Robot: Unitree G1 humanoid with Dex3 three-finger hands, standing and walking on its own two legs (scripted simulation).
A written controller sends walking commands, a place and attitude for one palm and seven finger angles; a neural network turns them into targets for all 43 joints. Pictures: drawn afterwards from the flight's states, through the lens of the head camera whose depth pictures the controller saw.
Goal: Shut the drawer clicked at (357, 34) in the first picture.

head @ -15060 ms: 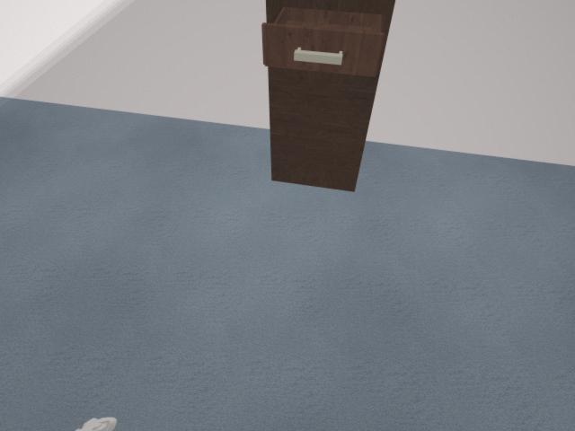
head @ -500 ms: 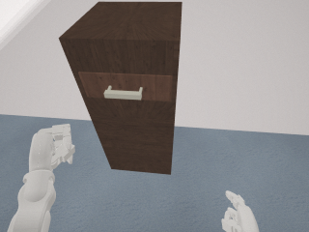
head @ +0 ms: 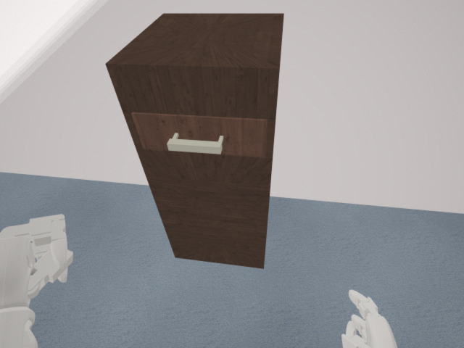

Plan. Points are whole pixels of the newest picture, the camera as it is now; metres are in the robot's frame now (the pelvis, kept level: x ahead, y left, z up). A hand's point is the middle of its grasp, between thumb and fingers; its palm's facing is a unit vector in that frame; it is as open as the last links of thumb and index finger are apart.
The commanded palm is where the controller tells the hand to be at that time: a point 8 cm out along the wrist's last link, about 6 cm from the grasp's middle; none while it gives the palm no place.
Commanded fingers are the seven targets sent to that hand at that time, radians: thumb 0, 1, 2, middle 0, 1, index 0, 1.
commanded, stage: step back with the hand held close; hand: left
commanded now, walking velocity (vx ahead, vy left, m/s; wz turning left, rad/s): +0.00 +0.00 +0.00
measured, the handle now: (196, 141) +0.64 +0.20 -0.01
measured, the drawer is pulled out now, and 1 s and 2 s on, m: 0.00 0.00 0.00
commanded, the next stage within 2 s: stop stepping back and stand still in 1.34 s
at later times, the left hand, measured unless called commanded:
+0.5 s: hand (51, 267) +0.16 +0.26 +0.16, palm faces +0.32 -0.79 -0.52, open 3.2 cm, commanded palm +0.10 +0.30 +0.17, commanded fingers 0.00 0.90 0.90 -1.40 -1.60 -1.40 -1.60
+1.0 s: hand (10, 320) +0.09 +0.26 +0.16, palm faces +0.39 -0.77 -0.51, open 3.2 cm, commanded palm +0.02 +0.30 +0.17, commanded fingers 0.00 0.90 0.90 -1.40 -1.60 -1.40 -1.60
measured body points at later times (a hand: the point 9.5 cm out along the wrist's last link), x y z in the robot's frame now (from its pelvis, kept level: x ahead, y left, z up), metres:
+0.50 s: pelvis -0.04 +0.02 -0.01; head -0.02 +0.01 +0.44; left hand +0.14 +0.30 +0.18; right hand +0.14 -0.22 -0.09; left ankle -0.02 +0.12 -0.74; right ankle +0.01 -0.11 -0.74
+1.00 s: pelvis -0.10 +0.02 -0.02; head -0.08 +0.03 +0.43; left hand +0.07 +0.30 +0.19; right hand +0.06 -0.22 -0.10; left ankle -0.02 +0.12 -0.74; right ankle -0.06 -0.11 -0.74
